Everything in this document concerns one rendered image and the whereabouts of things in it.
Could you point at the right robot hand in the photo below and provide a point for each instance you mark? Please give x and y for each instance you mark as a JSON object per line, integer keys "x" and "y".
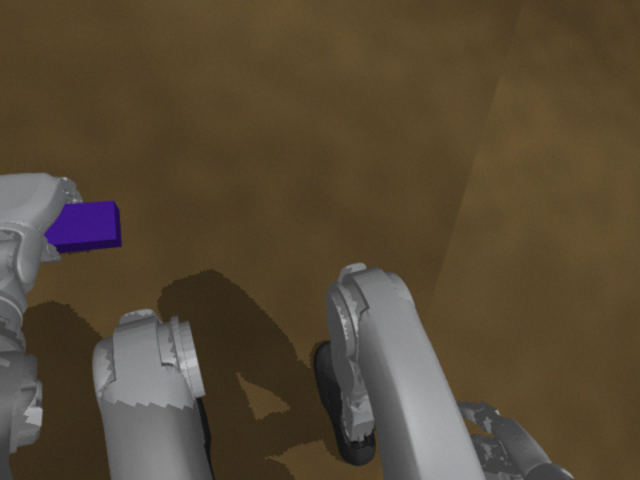
{"x": 512, "y": 453}

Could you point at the left robot hand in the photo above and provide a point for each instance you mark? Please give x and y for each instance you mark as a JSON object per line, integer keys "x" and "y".
{"x": 35, "y": 200}

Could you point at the right robot arm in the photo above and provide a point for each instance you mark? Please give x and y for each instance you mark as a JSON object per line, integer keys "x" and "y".
{"x": 549, "y": 471}

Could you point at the right robot foot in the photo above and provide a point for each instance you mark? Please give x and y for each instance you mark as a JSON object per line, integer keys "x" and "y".
{"x": 355, "y": 453}

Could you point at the left robot foot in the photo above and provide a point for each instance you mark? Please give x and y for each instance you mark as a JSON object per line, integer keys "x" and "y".
{"x": 206, "y": 431}

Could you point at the left robot arm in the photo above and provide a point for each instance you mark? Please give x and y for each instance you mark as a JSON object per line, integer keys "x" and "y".
{"x": 20, "y": 390}

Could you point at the small box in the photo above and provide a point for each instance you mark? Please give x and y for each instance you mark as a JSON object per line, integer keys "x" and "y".
{"x": 86, "y": 226}

